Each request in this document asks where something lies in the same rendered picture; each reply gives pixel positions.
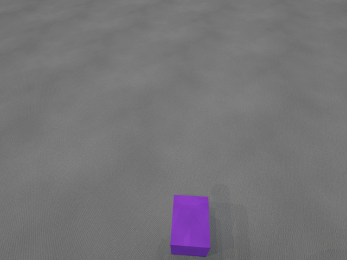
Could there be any carton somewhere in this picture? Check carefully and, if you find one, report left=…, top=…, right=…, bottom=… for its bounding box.
left=170, top=195, right=210, bottom=257

